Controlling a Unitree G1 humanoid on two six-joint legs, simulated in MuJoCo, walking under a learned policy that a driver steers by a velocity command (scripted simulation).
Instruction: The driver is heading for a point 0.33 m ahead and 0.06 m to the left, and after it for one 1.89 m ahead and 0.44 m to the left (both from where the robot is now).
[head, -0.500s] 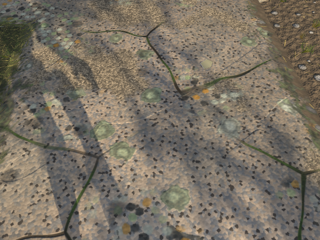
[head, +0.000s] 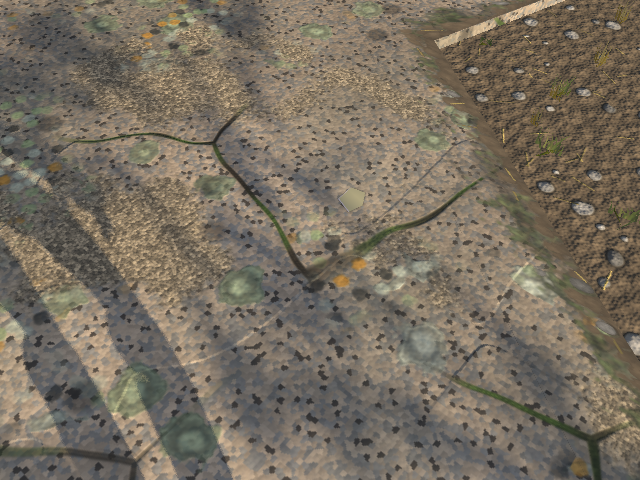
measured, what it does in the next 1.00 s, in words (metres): walks ahead, turning left: right foot, then left foot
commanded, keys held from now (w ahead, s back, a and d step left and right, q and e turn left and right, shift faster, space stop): w+q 0.82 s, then w+e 0.18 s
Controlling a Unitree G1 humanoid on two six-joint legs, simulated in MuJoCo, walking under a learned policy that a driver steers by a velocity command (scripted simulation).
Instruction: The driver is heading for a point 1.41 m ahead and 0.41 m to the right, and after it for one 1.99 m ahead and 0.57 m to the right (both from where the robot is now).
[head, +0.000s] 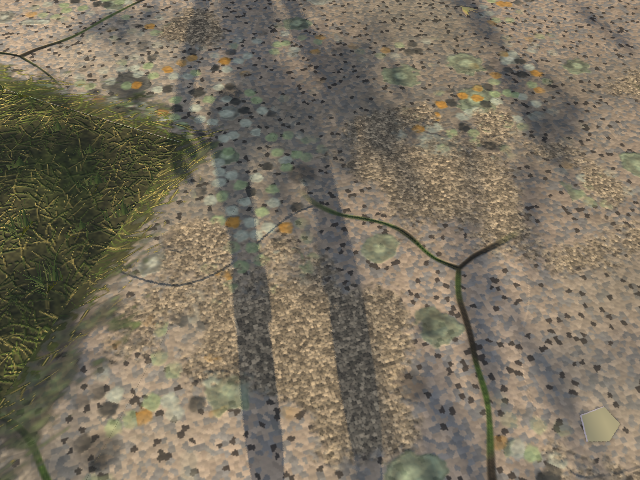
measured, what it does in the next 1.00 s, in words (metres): walks ahead, turning right: right foot, then left foot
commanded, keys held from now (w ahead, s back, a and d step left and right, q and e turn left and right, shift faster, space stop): w+e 0.86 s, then w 0.14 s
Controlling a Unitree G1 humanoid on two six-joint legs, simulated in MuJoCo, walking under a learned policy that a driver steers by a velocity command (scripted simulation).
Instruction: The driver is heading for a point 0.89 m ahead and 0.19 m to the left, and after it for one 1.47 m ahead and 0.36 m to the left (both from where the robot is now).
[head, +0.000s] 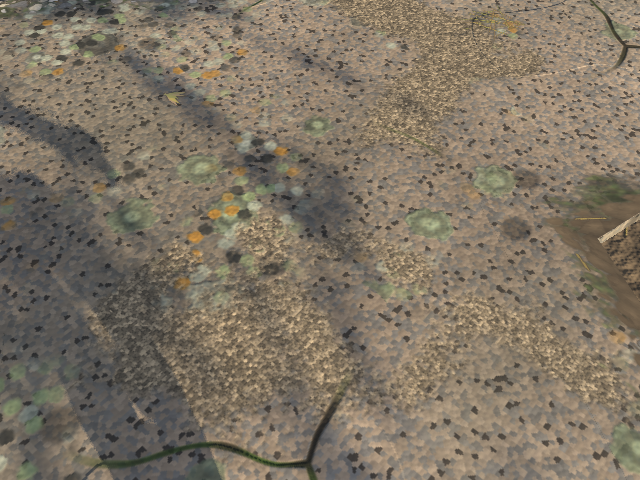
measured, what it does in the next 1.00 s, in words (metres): walks ahead, turning left: right foot, then left foot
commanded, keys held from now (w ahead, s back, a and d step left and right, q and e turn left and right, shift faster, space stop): w+q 0.82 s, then q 0.12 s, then e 0.06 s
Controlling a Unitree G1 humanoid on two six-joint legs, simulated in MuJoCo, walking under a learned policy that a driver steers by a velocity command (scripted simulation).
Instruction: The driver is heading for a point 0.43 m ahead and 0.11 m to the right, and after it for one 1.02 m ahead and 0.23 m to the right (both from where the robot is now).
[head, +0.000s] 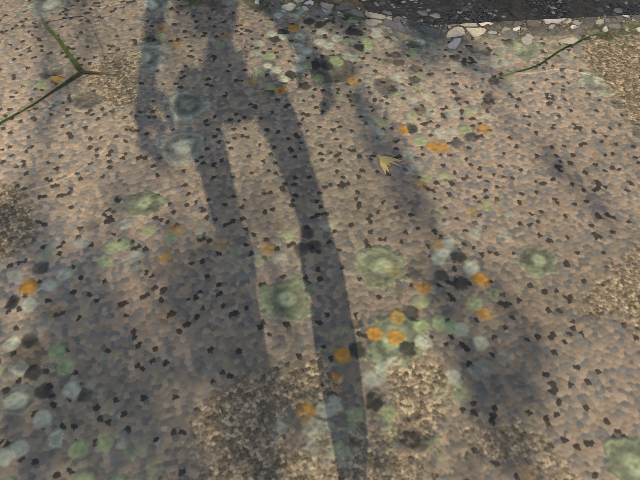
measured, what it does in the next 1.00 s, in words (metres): walks ahead, turning right: right foot, then left foot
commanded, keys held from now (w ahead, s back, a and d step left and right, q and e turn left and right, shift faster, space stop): e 0.50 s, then w+e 0.38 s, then w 0.06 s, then q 0.06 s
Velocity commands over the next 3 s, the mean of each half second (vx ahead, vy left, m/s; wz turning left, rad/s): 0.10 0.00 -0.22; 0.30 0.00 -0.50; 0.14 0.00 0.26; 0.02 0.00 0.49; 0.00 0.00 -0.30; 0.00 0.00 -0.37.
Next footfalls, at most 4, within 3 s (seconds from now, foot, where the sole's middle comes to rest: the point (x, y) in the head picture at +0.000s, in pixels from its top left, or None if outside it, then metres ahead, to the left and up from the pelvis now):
0.46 right None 0.11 -0.12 -0.76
0.96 left None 0.34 0.02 -0.76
1.40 right None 0.37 -0.20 -0.76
1.86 left None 0.35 0.02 -0.76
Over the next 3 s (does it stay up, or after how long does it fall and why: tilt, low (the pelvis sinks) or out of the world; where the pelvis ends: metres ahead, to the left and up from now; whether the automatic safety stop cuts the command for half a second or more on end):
stays up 0.30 -0.06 0.01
